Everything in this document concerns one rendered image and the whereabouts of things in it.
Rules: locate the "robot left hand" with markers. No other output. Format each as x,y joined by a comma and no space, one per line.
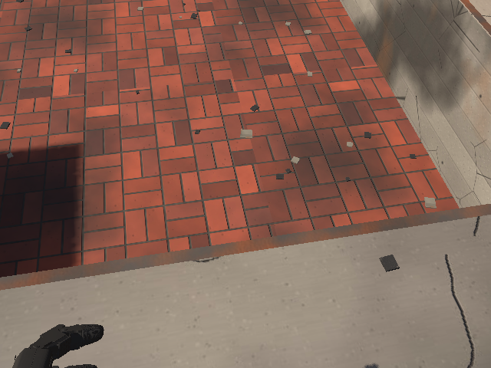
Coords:
55,343

